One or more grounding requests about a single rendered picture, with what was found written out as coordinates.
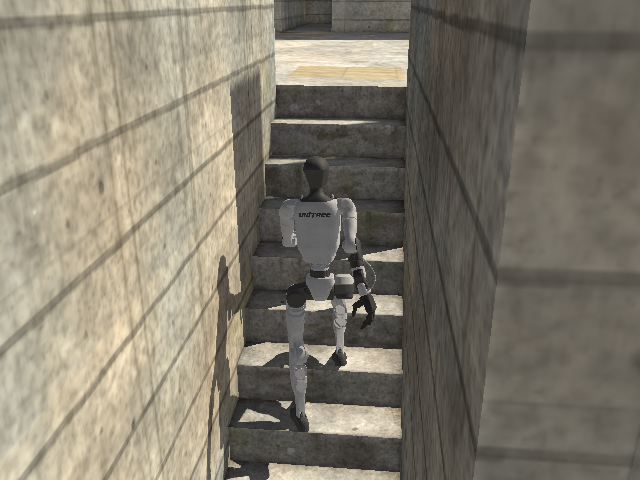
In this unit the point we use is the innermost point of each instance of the stairs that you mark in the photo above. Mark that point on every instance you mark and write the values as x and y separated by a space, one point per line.
354 411

